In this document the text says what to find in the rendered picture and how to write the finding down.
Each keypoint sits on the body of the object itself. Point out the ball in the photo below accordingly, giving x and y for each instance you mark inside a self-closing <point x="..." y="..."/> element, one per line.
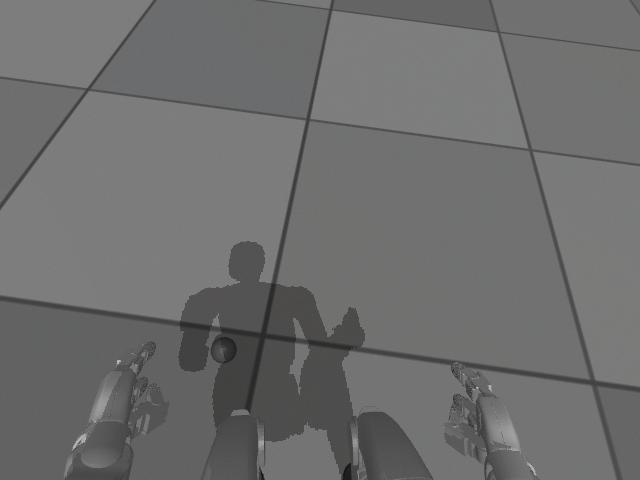
<point x="223" y="350"/>

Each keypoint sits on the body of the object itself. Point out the left robot arm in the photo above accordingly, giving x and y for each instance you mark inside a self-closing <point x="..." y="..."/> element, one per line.
<point x="101" y="452"/>

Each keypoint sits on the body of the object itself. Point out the left robot hand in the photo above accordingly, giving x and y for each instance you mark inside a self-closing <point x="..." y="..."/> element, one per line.
<point x="119" y="390"/>

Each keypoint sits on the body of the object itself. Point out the right robot arm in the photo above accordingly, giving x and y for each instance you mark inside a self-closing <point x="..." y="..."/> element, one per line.
<point x="508" y="465"/>

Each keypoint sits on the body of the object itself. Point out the right robot hand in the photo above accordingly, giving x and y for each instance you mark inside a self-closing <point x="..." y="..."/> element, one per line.
<point x="490" y="427"/>

